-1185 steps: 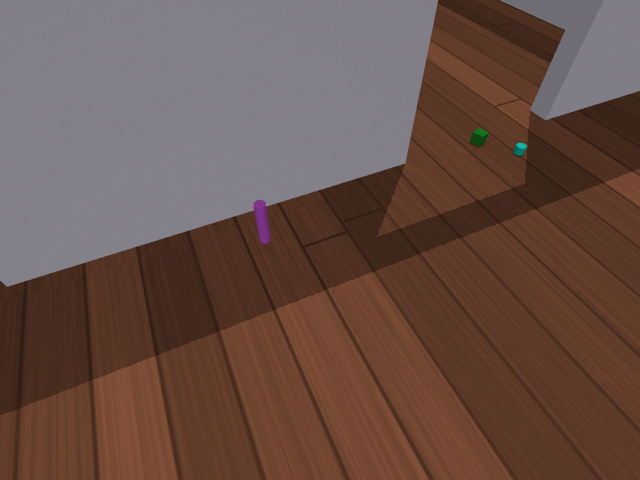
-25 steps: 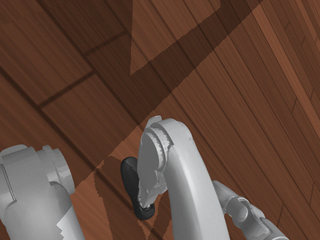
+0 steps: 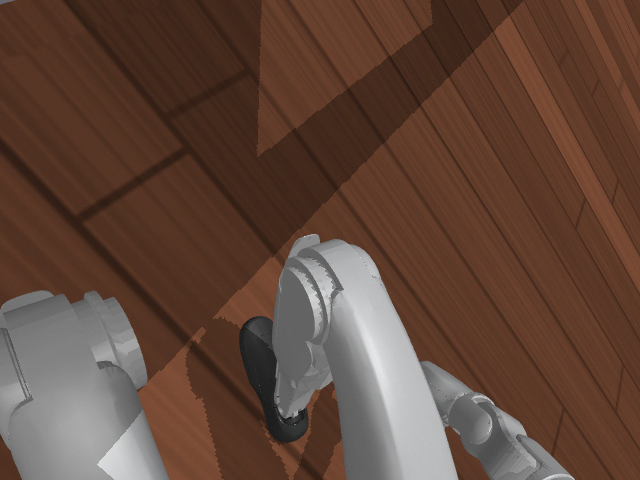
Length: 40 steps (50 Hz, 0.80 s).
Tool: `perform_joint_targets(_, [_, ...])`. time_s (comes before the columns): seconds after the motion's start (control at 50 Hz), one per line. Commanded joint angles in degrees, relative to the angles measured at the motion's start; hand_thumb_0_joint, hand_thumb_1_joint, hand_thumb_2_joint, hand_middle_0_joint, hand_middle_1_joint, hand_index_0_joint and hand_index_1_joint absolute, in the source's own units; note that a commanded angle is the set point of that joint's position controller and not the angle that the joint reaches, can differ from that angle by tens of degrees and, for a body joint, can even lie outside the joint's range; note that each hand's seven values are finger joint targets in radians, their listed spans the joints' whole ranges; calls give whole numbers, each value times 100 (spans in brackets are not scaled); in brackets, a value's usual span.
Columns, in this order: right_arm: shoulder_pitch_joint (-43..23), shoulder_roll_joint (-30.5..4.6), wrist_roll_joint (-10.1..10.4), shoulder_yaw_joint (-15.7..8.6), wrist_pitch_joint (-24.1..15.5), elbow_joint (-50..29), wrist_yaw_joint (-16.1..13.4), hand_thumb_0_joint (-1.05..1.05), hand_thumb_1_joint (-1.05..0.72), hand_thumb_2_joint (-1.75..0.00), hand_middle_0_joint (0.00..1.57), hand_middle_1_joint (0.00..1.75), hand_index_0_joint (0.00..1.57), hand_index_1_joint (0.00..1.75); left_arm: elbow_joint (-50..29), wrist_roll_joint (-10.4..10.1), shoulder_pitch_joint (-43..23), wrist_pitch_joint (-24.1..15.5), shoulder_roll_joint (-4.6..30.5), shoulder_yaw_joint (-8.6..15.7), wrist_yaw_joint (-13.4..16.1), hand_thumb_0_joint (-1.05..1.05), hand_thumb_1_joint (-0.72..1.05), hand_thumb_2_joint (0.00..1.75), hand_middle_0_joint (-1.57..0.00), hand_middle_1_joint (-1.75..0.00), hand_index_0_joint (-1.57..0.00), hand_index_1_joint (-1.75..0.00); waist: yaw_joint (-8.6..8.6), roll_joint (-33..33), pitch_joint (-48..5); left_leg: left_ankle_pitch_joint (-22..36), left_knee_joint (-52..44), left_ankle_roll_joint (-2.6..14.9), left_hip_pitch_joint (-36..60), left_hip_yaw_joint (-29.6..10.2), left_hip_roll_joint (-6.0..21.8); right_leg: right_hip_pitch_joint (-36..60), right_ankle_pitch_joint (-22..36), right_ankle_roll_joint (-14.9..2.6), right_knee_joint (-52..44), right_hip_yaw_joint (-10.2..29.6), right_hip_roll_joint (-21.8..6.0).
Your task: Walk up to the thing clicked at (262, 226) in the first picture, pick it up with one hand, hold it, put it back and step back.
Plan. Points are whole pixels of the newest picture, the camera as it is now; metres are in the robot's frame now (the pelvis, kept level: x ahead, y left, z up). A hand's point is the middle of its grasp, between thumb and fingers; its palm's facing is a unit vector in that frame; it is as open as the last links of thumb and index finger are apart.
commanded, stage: withdraw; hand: left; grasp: from the side
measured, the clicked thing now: out of the picture +0.44 +0.32 -0.19
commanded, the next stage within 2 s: rise in 0.36 s
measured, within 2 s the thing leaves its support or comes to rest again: neither
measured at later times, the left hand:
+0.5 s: hand out of the picture +0.43 +0.39 -0.08, palm faces +0.40 -0.92 -0.07, open 17.5 cm
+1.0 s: hand out of the picture +0.30 +0.39 +0.05, palm faces +0.33 -0.80 -0.50, open 17.4 cm
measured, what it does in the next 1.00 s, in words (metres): rises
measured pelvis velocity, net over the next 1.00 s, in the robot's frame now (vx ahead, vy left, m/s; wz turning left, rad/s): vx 0.01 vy -0.01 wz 0.17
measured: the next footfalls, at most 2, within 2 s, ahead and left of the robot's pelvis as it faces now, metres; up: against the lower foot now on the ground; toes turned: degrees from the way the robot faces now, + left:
none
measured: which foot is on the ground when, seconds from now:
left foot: down 0.00-1.00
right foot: down 0.00-1.00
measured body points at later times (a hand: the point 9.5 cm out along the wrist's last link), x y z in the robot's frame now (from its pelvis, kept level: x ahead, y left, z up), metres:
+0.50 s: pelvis +0.00 +0.00 +0.02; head +0.21 +0.17 +0.38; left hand +0.40 +0.43 -0.07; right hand +0.17 -0.25 -0.04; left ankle +0.08 +0.12 -0.26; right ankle +0.14 -0.13 -0.26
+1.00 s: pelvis +0.01 -0.01 +0.13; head +0.21 +0.08 +0.52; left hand +0.28 +0.43 +0.08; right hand +0.20 -0.23 +0.00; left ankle +0.07 +0.12 -0.26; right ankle +0.14 -0.13 -0.26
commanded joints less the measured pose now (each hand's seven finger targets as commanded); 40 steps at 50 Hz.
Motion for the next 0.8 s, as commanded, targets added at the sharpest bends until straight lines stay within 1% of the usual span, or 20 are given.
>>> perform_joint_targets(0.0, [248, -2064, -17, -661, 50, -26, -121, 0, -89, -90, 20, 30, 20, 30, -737, -25, -1314, -444, 932, 76, 31, 0, -40, 10, -18, -11, -18, -10, -695, 3171, -3187, 860, -1928, -103, 2461, 482, 378, 1464, 1120, -463, -802, -789, 162])
perform_joint_targets(0.08, [270, -2058, -39, -639, 84, -15, -146, 0, -89, -90, 20, 30, 20, 30, -1107, -89, -1392, -535, 1294, 301, -4, 0, -47, 2, -8, -1, -7, 0, -550, 3346, -3418, 1002, -1849, -91, 2478, 589, 368, 1704, 1221, -465, -834, -719, 175])
perform_joint_targets(0.14, [298, -2085, -19, -710, 118, -10, -175, 0, -90, -90, 20, 30, 20, 30, -1492, 28, -1321, -458, 1847, 632, -65, 0, -50, 1, -7, 0, -7, 0, -355, 3742, -3565, 1036, -1982, -131, 2655, 644, 386, 1618, 1169, -516, -778, -670, 152])
perform_joint_targets(0.2, [433, -2086, 38, -865, 180, -26, -206, 0, -90, -90, 20, 30, 20, 30, -2058, 25, -1156, -258, 1992, 846, -217, 0, -50, 2, -7, 0, -7, 0, -180, 4111, -3980, 1273, -2133, -185, 3050, 680, 408, 1625, 1292, -544, -745, -603, 111])
perform_joint_targets(0.26, [647, -2087, 175, -1112, 227, -59, -254, 0, -91, -90, 20, 30, 20, 30, -2735, -80, -1305, 104, 1821, 764, -485, 0, -53, 1, -7, -1, -7, -1, -139, 4374, -4459, 1496, -2268, -200, 3307, 766, 396, 1623, 1429, -570, -792, -504, 69])
perform_joint_targets(0.3, [784, -2002, 308, -1243, 237, -132, -285, 0, -91, -90, 20, 30, 20, 30, -2802, -170, -1188, 478, 1328, 485, -701, 0, -55, 0, -7, -2, -7, -1, -147, 4221, -4529, 1511, -2350, -172, 3140, 808, 366, 1630, 1486, -564, -861, -487, 43])
perform_joint_targets(0.34, [865, -1919, 463, -1376, 231, -36, -324, 0, -90, -90, 20, 30, 20, 30, -2556, -191, -958, 882, 1066, 280, -887, 0, -57, 0, -6, -2, -7, -1, -126, 3947, -4179, 1332, -2378, -122, 2791, 869, 343, 1256, 1329, -578, -892, -452, 22])
perform_joint_targets(0.36, [1073, -1864, 519, -1384, 251, 116, -328, 0, -90, -90, 20, 30, 20, 30, -2241, -226, -818, 1063, 740, 85, -978, 0, -58, 1, -6, -3, -7, -2, -222, 3675, -3943, 1225, -2377, -91, 2607, 860, 329, 1179, 1264, -567, -954, -469, 24])
perform_joint_targets(0.4, [995, -1821, 670, -1417, 248, 6, -359, 0, -89, -89, 20, 30, 20, 30, -1778, -285, -670, 1370, 620, -31, -1101, 0, -60, 1, -4, -3, -6, -2, -195, 3057, -3528, 765, -2313, 41, 2015, 899, 297, 1027, 934, -551, -1107, -433, 27])
perform_joint_targets(0.46, [1121, -1744, 782, -1510, 213, -43, -361, 0, -83, -89, 20, 30, 20, 30, -2590, -501, -1315, 1420, 1008, 337, -1210, 0, -52, 5, -4, 0, -4, 0, -13, 2838, -3874, 515, -2249, 129, 1816, 974, 241, 1249, 753, -532, -1212, -346, 26])
perform_joint_targets(0.48, [1277, -1508, 938, -1749, 306, 104, -349, 0, -91, -92, 20, 30, 20, 30, -2300, 497, -787, 1825, 1902, 487, -905, 0, -52, 6, -8, -7, -8, -6, 516, 3399, -4606, 899, -2567, 57, 2586, 1179, 221, 1289, 782, -589, -1299, -176, -45])
perform_joint_targets(0.5, [1219, -1520, 1018, -1808, 348, -98, -344, 0, -93, -91, 20, 30, 20, 30, -2515, 441, -1068, 2024, 1662, 435, -832, 0, -51, 6, -7, -7, -7, -7, 410, 3595, -4754, 929, -2739, 18, 2733, 1111, 262, 1080, 731, -616, -1242, -197, -53])
perform_joint_targets(0.52, [1259, -1500, 1075, -1871, 369, -97, -337, 0, -94, -92, 20, 30, 20, 30, -2170, 475, -997, 2196, 1299, 251, -814, 0, -53, 8, -7, -8, -7, -8, 290, 3440, -4541, 800, -2838, 25, 2726, 1088, 275, 906, 635, -620, -1274, -199, -62])
perform_joint_targets(0.56, [1471, -1479, 1160, -2023, 453, 55, -336, 0, -95, -92, 20, 30, 20, 30, -2888, 594, -1217, 2395, 1730, 507, -687, 0, -56, 8, -8, -8, -7, -8, 518, 3781, -4820, 736, -2990, -1, 2945, 1166, 246, 875, 568, -645, -1298, -110, -88])
perform_joint_targets(0.58, [1385, -1472, 1229, -2098, 461, -147, -357, 0, -96, -92, 20, 30, 20, 30, -3726, 671, -1401, 2487, 2314, 835, -587, 0, -56, 9, -9, -9, -8, -9, 756, 4183, -5505, 899, -3098, -20, 3302, 1199, 251, 1020, 656, -662, -1252, -44, -119])
perform_joint_targets(0.6, [1613, -1362, 1296, -2163, 529, -28, -380, 0, -99, -93, 20, 30, 20, 30, -3662, 770, -1269, 2711, 2471, 890, -513, 0, -58, 8, -10, -9, -9, -10, 874, 4246, -5565, 815, -3215, -16, 3361, 1306, 232, 1055, 527, -665, -1362, 71, -116])
perform_joint_targets(0.62, [1603, -1438, 1341, -2315, 569, -174, -383, 0, -91, -90, 20, 30, 20, 30, -4162, 828, -1032, 2868, 2624, 1056, -458, 0, -50, 12, -6, -7, -6, -7, 968, 4475, -5873, 924, -3300, -32, 3624, 1369, 241, 1085, 623, -680, -1364, 120, -138])
perform_joint_targets(0.64, [1606, -1287, 1381, -2344, 584, -111, -384, 0, -90, -90, 20, 30, 20, 30, -4173, 858, -1025, 3027, 2115, 674, -449, 0, -47, 10, -6, -7, -6, -7, 875, 4425, -5613, 770, -3408, -28, 3547, 1395, 232, 903, 522, -695, -1407, 166, -126])
perform_joint_targets(0.7, [1758, -1129, 1538, -2563, 617, -49, -452, 0, -90, -90, 20, 30, 20, 30, -4342, 896, -363, 3489, 1687, 666, -269, 0, -52, 8, -5, -6, -5, -6, 975, 4000, -5509, 872, -3568, 17, 3434, 1511, 182, 893, 575, -712, -1678, 236, -142])
perform_joint_targets(0.78, [1949, -1003, 1722, -2958, 614, -56, -490, 0, -90, -90, 20, 30, 20, 30, -4405, 861, 674, 4113, 397, 58, -174, 0, -54, 6, -5, -6, -5, -6, 1001, 3394, -5586, 895, -3896, 56, 3639, 1565, 141, 851, 506, -707, -2110, 348, -198])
